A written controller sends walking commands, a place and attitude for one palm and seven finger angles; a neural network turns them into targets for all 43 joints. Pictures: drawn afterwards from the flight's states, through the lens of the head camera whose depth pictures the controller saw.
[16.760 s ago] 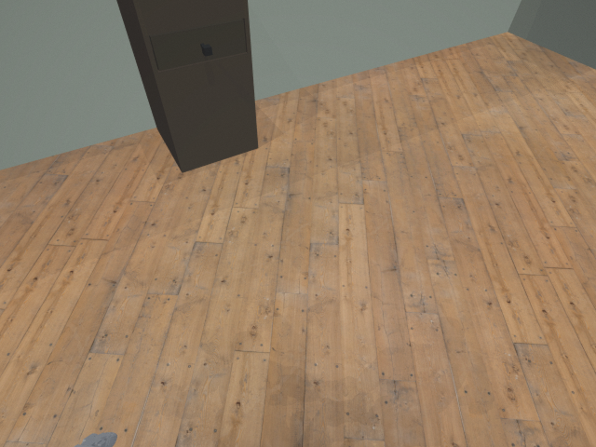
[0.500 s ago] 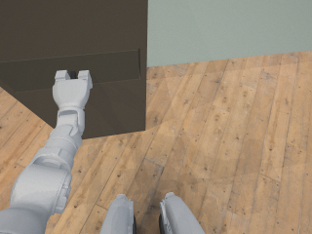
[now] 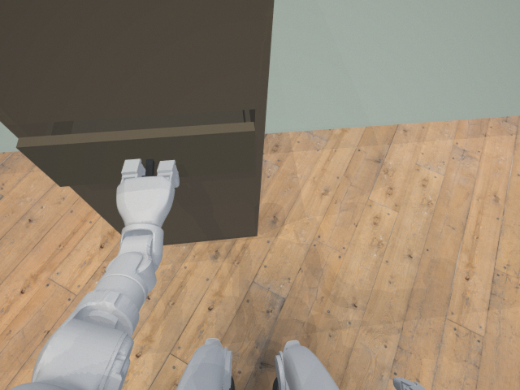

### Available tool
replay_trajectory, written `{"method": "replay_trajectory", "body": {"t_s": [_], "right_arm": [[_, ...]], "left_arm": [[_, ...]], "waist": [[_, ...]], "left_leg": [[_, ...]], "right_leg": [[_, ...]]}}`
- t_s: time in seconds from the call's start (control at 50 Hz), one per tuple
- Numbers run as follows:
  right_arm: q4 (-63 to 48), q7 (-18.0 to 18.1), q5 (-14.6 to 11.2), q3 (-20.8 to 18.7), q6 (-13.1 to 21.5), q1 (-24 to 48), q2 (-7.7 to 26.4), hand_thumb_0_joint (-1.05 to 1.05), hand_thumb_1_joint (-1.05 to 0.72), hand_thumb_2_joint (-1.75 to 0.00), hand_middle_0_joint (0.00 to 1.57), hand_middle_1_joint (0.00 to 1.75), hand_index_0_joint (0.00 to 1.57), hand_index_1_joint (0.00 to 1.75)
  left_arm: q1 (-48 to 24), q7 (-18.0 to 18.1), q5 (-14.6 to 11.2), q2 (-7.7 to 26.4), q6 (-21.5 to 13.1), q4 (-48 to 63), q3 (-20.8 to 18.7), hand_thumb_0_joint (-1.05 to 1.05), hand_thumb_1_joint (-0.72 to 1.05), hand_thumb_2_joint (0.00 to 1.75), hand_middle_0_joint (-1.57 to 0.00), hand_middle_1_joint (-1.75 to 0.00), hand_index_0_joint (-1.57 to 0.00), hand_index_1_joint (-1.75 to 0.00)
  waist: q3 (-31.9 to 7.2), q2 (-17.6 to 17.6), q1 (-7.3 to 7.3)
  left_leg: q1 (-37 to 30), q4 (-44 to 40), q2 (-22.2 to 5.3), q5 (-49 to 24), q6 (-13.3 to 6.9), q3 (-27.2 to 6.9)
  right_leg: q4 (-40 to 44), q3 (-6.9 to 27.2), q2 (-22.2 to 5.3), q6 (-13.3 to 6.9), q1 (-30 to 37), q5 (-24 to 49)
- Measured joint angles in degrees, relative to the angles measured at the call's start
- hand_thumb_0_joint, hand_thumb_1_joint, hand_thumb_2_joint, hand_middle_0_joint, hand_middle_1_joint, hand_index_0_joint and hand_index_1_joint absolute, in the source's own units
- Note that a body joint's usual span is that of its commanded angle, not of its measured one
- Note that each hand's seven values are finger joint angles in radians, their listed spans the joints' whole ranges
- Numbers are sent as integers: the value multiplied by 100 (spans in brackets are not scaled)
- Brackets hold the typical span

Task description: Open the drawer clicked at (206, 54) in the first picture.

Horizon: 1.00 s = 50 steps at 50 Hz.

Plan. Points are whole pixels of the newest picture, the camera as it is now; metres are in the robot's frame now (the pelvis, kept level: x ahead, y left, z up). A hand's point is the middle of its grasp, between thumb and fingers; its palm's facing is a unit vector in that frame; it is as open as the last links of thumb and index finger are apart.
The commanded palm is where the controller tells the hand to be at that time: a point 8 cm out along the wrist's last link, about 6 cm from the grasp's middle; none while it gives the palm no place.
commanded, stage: pull the drawer open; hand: left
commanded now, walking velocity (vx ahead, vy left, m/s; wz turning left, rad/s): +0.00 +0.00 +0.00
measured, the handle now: (149, 178) +0.47 +0.19 -0.06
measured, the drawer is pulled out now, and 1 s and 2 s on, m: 0.04 0.15 0.25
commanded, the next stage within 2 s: none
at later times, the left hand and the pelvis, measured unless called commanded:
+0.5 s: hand (155, 234) +0.37 +0.18 -0.07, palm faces -0.04 -0.02 -1.00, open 6.0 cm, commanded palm +0.34 +0.16 -0.02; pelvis +0.00 +0.00 +0.00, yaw +0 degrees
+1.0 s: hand (154, 266) +0.32 +0.17 -0.07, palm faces -0.05 -0.04 -1.00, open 6.1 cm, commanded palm +0.28 +0.16 -0.02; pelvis +0.00 -0.01 +0.01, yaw +1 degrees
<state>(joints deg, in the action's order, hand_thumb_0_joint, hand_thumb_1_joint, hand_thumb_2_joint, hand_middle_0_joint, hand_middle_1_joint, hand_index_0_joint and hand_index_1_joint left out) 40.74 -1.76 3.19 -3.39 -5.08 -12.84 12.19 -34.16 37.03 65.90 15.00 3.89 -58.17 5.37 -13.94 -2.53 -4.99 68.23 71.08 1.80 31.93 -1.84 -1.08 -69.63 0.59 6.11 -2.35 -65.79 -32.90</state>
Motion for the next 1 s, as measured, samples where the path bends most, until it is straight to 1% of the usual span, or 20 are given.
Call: {"method": "replay_trajectory", "body": {"t_s": [0.22,0.52,0.7,0.84,1.0], "right_arm": [[-56,-7,-14,-16,-58,55,-20,0,-90,-90,20,30,20,30],[19,-37,-29,-63,-126,42,-47,1,-90,-90,20,30,20,30],[-21,-20,-36,-73,-130,159,-30,1,-90,-90,20,30,20,30],[-108,-6,-45,-65,-148,279,-32,1,-90,-90,20,30,20,30],[-231,14,-33,-32,-156,371,-35,1,-90,-90,20,30,20,30]], "left_arm": [[340,30,25,-123,45,265,91,1,63,73,-24,-135,-42,-135],[912,92,-4,-290,203,689,350,1,64,73,-23,-135,-42,-135],[1237,141,33,-376,257,923,485,1,63,74,-23,-135,-42,-135],[1604,87,17,-399,285,1271,573,1,63,73,-23,-135,-42,-135],[2178,90,82,-433,262,1778,606,2,62,73,-24,-135,-42,-135]], "waist": [[-15,5,81],[-27,-20,208],[-33,-5,295],[-32,17,354],[-51,32,398]], "left_leg": [[-92,-10,8,-7,-7,19],[-251,-77,24,-50,-2,26],[-336,-107,40,-72,19,5],[-436,-141,42,-73,33,12],[-540,-161,43,-55,51,14]], "right_leg": [[-4,16,-10,6,84,1],[38,24,-31,0,235,28],[45,2,-48,-23,318,30],[50,10,-50,-41,402,21],[48,12,-51,-63,495,-5]]}}
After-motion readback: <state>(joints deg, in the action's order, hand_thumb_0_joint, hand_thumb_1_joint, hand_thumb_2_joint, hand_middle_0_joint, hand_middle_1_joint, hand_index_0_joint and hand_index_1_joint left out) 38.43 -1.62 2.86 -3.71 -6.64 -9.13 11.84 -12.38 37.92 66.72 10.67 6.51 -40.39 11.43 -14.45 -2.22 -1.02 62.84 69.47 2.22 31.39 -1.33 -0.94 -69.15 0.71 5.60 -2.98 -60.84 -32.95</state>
